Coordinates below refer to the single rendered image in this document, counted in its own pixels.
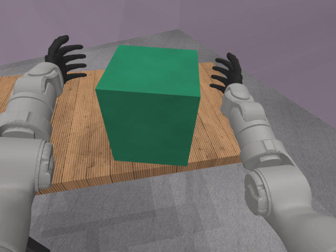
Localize robot left hand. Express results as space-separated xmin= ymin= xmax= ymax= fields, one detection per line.
xmin=45 ymin=35 xmax=87 ymax=84

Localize left robot upper arm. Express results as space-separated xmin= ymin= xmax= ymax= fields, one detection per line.
xmin=0 ymin=137 xmax=55 ymax=252

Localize right robot upper arm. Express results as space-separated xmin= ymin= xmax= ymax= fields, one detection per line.
xmin=245 ymin=164 xmax=336 ymax=252

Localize robot right forearm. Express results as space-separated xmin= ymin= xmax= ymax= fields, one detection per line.
xmin=220 ymin=83 xmax=312 ymax=203

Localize table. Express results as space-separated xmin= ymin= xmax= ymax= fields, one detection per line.
xmin=0 ymin=62 xmax=242 ymax=252

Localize carton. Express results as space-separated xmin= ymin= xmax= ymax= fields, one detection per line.
xmin=95 ymin=45 xmax=201 ymax=166

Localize robot right hand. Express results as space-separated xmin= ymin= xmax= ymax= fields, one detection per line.
xmin=209 ymin=52 xmax=243 ymax=94

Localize robot left forearm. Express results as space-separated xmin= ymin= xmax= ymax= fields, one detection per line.
xmin=0 ymin=62 xmax=64 ymax=142

